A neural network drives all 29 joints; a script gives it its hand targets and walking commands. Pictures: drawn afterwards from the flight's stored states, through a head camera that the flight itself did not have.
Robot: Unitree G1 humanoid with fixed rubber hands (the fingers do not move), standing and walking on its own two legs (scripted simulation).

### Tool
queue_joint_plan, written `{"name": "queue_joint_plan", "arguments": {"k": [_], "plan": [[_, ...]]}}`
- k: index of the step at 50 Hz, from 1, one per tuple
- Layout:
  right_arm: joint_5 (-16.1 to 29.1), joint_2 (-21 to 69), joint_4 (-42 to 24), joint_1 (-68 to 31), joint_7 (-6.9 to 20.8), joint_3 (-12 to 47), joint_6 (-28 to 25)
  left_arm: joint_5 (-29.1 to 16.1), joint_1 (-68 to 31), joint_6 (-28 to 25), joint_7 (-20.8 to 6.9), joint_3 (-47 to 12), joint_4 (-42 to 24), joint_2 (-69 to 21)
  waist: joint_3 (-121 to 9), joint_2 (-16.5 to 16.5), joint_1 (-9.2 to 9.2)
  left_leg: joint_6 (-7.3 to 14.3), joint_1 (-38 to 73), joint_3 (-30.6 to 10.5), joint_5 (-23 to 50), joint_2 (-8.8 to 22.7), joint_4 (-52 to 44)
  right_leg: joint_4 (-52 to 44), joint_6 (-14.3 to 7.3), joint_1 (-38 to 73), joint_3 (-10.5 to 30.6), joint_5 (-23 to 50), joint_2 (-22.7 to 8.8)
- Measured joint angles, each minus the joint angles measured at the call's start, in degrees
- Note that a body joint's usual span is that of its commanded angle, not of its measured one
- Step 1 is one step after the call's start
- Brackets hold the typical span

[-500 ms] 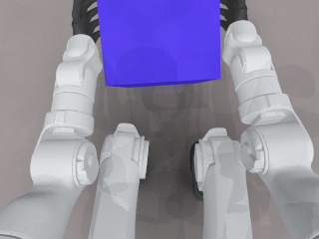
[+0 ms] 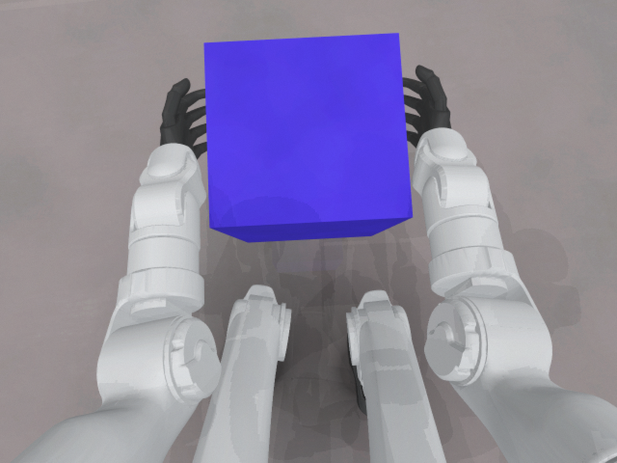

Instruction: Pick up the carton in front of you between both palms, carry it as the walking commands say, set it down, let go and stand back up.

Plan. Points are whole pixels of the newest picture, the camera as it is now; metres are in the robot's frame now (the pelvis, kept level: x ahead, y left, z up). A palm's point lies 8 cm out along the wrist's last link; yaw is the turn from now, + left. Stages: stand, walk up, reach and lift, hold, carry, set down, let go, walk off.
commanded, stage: reach and lift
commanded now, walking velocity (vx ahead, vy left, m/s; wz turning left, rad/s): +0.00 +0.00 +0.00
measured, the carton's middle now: (306, 161) +0.49 +0.03 -0.13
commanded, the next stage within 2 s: none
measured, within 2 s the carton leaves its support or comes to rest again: neither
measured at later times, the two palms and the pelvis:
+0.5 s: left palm (119, 118) +0.43 +0.17 +0.10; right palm (518, 108) +0.45 -0.13 +0.10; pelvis +0.05 +0.00 +0.14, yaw +0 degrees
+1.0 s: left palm out of the picture +0.40 +0.16 +0.25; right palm out of the picture +0.40 -0.14 +0.25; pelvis +0.10 +0.00 +0.26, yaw +0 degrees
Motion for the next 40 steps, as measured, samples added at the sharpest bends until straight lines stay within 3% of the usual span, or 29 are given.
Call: {"name": "queue_joint_plan", "arguments": {"k": [7,19,40], "plan": [[1.5,1.5,-3.1,7.2,-0.3,1.8,0.6,-1.4,6.4,0.2,0.6,-2.6,-1.8,-1.2,-2.1,0.1,-0.1,0.5,8.5,-0.2,-0.8,0.3,-5.6,-5.8,-0.2,8.6,0.6,-0.6,0.1],[1.3,4.2,-2.7,17.9,-0.4,2.5,-1.5,-1.2,16.4,-2.0,0.3,-4.6,-0.2,-3.1,-4.2,0.3,-0.49,1.2,27.4,-1.0,-0.3,0.4,-18.3,-18.5,-1.1,27.6,1.3,-0.3,-0.5],[1.0,7.9,-7.8,36.9,0.1,5.8,-2.6,-0.3,33.8,-3.1,-0.5,-9.3,-3.3,-6.0,-2.1,0.8,-1.35,2.7,65.4,-2.4,5.8,1.5,-47.1,-47.5,-2.2,65.7,2.9,5.8,-2.2]]}}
